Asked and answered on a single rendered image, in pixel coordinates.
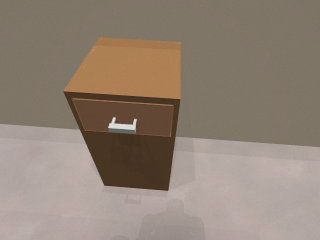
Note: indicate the handle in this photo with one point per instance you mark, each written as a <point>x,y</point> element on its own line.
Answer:
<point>122,128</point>

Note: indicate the cabinet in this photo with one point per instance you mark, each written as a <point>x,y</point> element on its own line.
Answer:
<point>130,70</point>

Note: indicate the drawer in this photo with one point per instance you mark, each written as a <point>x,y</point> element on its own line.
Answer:
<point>152,118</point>

